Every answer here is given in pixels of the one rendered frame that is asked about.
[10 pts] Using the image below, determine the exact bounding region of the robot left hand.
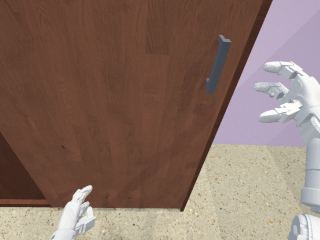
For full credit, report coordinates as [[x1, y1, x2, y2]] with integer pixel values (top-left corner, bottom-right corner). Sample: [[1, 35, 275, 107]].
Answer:
[[57, 185, 96, 236]]

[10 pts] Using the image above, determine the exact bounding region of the left robot forearm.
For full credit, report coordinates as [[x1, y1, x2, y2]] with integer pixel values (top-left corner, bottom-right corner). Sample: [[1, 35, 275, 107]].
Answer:
[[50, 228, 76, 240]]

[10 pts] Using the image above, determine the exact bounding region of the handle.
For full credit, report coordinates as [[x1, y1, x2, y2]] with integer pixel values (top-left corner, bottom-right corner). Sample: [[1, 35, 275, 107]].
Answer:
[[205, 35, 232, 94]]

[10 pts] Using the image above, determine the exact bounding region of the right robot forearm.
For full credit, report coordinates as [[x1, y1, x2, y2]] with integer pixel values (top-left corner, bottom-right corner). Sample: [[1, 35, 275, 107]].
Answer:
[[296, 106, 320, 214]]

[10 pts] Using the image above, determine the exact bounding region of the robot right hand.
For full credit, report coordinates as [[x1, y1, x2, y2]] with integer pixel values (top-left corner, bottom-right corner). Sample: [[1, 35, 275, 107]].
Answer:
[[253, 61, 320, 124]]

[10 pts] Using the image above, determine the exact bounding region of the robot right upper arm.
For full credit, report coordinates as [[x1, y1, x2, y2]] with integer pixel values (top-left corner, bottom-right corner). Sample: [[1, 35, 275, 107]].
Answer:
[[288, 213, 320, 240]]

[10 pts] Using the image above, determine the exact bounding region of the wardrobe door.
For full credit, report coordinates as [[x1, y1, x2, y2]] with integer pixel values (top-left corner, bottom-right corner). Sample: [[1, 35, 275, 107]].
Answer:
[[0, 0, 263, 209], [0, 132, 46, 200]]

